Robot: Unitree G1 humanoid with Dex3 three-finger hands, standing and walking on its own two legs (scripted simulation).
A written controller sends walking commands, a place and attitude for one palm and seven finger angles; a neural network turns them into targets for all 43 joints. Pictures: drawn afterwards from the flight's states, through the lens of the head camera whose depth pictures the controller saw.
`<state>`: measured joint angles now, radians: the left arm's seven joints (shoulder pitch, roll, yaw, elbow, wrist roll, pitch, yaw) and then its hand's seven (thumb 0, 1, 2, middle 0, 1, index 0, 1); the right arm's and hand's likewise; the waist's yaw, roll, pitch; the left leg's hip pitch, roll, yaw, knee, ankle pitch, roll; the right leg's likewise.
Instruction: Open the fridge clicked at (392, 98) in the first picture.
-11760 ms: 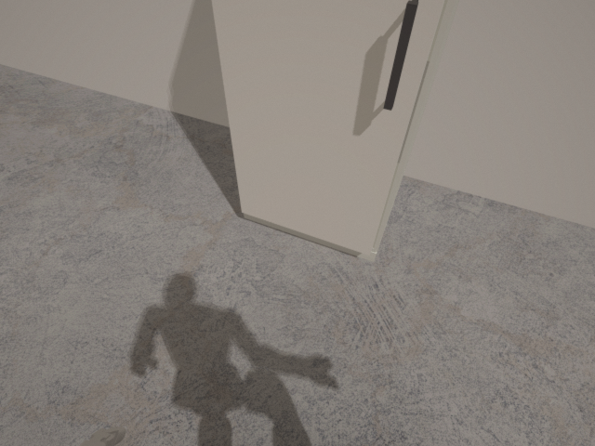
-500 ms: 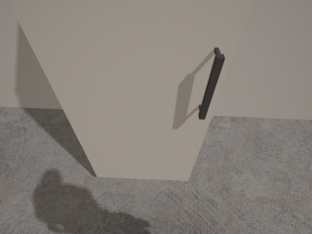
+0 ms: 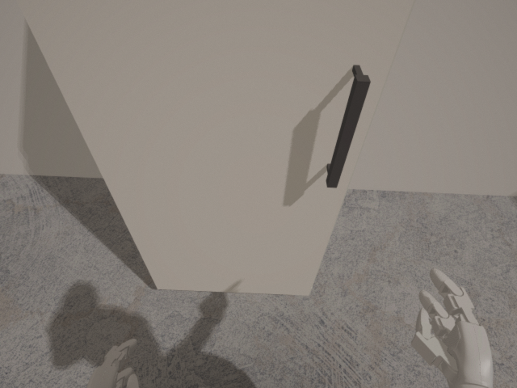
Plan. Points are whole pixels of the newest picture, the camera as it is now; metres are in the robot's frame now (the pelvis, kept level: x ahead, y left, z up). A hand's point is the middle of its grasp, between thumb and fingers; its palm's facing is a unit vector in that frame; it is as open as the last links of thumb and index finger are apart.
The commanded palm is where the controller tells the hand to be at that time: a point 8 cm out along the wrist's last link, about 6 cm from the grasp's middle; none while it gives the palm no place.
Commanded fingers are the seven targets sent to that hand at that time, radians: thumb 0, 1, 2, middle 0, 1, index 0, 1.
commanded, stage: raise the hand to about handle height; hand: right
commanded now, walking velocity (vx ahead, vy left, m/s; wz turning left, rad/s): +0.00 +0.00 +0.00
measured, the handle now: (342, 132) +0.54 -0.10 +0.12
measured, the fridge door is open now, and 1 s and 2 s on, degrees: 0 0 0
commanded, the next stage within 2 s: move the hooked fingers beside the handle in 1.90 s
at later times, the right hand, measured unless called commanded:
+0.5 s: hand (438, 346) +0.21 -0.23 +0.02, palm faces -0.06 +1.00 -0.05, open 10.3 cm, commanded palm +0.17 -0.28 +0.04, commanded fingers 0.00 -0.06 -0.54 0.26 0.84 0.26 0.84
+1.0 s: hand (488, 309) +0.24 -0.27 +0.09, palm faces +0.00 +1.00 -0.06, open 13.2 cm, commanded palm +0.21 -0.32 +0.10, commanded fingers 0.00 0.50 -0.30 0.30 1.20 0.30 1.20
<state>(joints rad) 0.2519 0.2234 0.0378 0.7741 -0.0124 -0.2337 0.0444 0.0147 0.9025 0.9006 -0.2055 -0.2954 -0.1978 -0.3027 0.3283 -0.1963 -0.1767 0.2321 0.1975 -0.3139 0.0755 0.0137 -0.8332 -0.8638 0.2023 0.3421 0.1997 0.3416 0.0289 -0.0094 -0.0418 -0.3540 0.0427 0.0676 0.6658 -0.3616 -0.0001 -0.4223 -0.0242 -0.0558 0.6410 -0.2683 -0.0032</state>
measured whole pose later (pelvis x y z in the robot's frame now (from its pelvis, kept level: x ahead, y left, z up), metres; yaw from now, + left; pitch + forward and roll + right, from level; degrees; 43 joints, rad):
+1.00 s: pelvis +0.00 -0.02 -0.01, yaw -1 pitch +3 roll +2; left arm 0.25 0.26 -0.04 0.57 -0.06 -0.27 0.09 0.02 0.90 0.90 -0.21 -0.30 -0.20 -0.30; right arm 0.18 -0.38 -0.35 0.08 0.36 -0.15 0.43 0.00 0.31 -0.38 0.28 1.07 0.28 1.07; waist -0.02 -0.03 -0.06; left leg -0.38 0.03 0.09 0.71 -0.38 -0.02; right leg -0.50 -0.04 -0.03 0.78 -0.33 -0.03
